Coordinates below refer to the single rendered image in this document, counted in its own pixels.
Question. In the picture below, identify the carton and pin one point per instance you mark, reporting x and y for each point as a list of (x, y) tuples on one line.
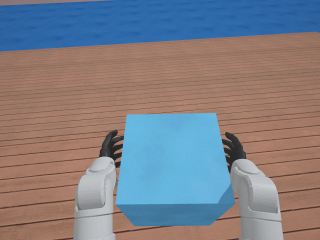
[(173, 170)]

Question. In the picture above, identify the left robot hand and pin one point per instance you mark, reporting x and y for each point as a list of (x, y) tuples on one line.
[(108, 149)]

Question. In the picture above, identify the robot left forearm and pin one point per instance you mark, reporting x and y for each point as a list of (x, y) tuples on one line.
[(94, 201)]

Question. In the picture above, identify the right robot hand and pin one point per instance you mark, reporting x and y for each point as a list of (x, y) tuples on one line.
[(236, 149)]

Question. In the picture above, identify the robot right forearm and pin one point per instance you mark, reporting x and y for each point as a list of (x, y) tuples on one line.
[(258, 202)]

